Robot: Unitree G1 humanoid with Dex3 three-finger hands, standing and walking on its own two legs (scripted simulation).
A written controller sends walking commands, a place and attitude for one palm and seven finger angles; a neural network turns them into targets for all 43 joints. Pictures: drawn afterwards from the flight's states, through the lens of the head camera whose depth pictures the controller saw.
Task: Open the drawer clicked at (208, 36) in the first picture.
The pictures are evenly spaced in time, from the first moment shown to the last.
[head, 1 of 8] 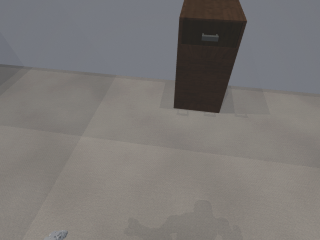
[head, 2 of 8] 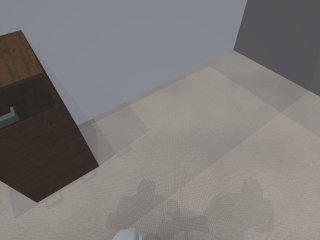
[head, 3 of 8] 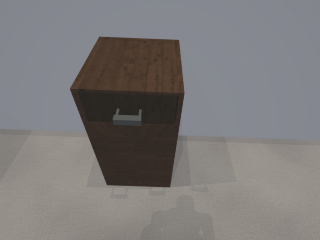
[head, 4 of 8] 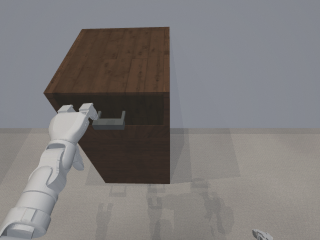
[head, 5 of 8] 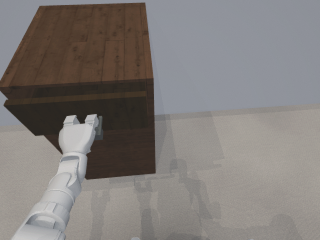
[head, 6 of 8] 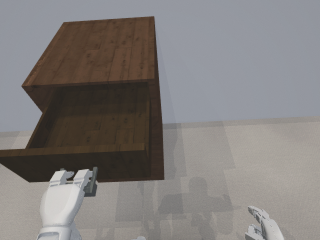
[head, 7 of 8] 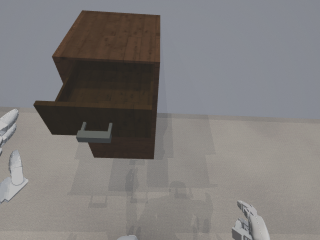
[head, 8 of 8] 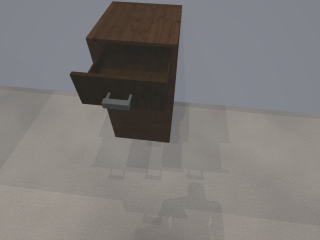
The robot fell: no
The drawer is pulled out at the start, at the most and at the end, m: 0.00 0.30 0.25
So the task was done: yes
